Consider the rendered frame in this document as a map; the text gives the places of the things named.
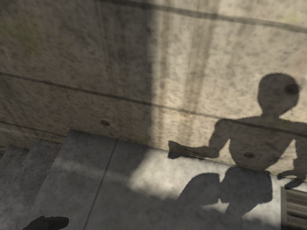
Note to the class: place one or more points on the stairs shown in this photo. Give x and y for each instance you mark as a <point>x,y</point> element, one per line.
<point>22,173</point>

